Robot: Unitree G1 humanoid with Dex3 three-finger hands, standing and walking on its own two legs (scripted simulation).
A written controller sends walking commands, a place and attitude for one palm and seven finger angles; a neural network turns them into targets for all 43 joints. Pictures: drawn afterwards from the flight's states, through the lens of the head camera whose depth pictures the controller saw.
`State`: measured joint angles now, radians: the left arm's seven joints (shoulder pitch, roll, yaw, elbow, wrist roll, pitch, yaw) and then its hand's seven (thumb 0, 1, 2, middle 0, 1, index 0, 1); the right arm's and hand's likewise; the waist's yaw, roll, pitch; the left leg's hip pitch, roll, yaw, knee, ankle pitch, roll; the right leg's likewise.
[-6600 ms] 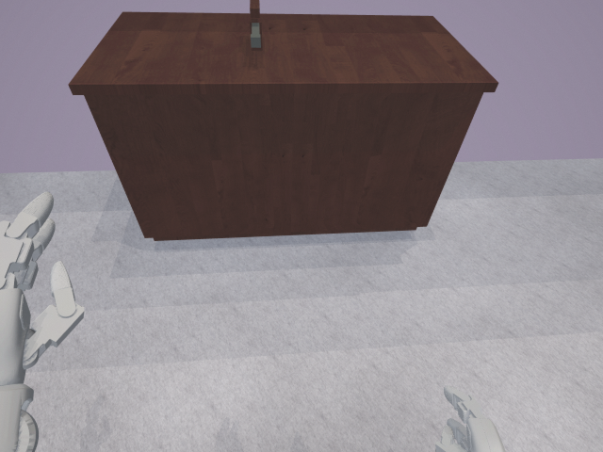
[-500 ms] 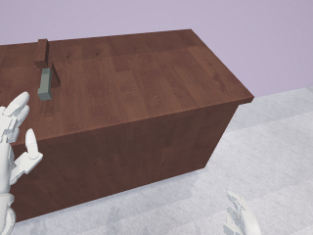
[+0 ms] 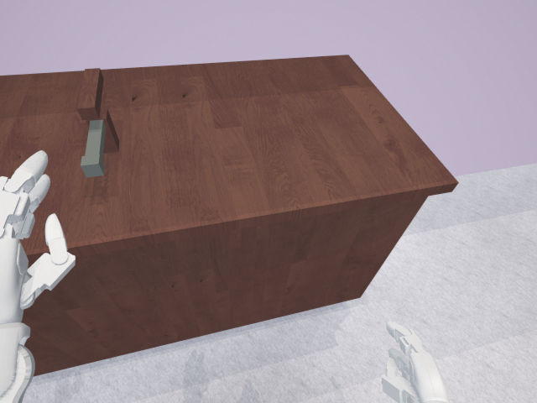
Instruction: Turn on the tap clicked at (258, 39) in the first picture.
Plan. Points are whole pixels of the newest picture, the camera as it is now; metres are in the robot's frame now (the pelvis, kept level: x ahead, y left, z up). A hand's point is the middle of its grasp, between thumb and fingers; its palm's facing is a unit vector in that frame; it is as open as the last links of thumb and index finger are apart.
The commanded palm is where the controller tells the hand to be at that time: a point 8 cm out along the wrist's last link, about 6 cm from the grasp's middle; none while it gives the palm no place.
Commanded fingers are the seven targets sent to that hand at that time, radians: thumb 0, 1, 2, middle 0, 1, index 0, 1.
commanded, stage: come to a stop and stand still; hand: left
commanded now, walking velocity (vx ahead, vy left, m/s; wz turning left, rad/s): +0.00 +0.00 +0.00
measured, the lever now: (93, 165) +0.45 +0.35 +0.07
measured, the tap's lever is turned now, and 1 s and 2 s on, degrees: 0 0 0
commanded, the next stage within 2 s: look again from close up in 0.16 s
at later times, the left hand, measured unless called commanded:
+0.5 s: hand (71, 271) +0.21 +0.24 +0.16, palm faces +0.40 -0.84 -0.35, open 7.5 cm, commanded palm +0.15 +0.27 +0.17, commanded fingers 0.00 0.90 0.90 -0.20 -0.30 -0.20 -0.30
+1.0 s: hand (93, 243) +0.25 +0.23 +0.16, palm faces +0.39 -0.85 -0.36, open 7.5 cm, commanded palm +0.19 +0.27 +0.17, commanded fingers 0.00 0.90 0.90 -0.20 -0.30 -0.20 -0.30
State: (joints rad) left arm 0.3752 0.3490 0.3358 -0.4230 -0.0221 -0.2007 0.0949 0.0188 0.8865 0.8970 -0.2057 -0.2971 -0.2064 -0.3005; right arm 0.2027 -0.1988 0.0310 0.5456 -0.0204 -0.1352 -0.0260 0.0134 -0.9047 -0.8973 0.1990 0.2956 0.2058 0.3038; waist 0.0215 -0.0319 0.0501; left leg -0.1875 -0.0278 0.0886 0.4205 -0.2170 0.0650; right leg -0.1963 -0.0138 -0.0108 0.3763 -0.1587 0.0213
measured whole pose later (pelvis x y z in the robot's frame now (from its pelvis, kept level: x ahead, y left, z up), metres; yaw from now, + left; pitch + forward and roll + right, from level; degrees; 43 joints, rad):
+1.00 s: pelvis +0.03 -0.01 -0.01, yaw +0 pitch -1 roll -1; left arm 0.42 0.35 0.34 -0.43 -0.04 -0.21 0.12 0.02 0.89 0.90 -0.21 -0.30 -0.21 -0.30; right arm 0.24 -0.23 0.00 0.58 -0.01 -0.09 -0.05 0.01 -0.91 -0.90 0.20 0.30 0.20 0.30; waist 0.00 0.00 0.00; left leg -0.23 -0.01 0.07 0.60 -0.36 0.05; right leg -0.25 0.00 -0.02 0.58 -0.31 0.00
